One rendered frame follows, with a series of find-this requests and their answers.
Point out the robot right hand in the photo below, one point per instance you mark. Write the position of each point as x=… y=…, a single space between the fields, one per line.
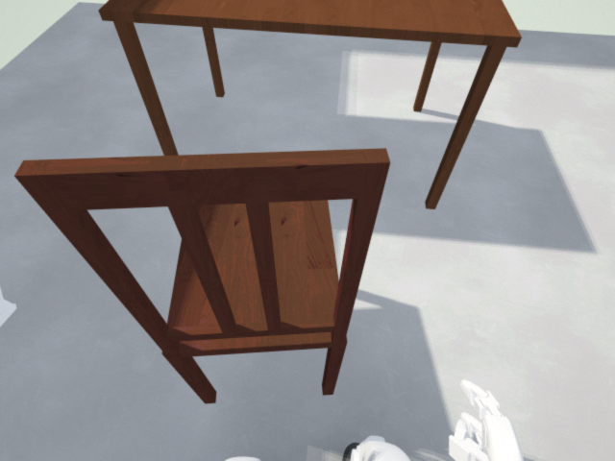
x=494 y=440

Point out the right robot thigh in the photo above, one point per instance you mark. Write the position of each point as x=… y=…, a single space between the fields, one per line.
x=378 y=451

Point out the chair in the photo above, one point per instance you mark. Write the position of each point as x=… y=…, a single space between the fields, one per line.
x=256 y=270

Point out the table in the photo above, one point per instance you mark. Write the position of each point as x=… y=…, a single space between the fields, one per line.
x=477 y=22

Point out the right robot shin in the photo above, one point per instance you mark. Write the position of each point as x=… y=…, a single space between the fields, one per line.
x=373 y=438

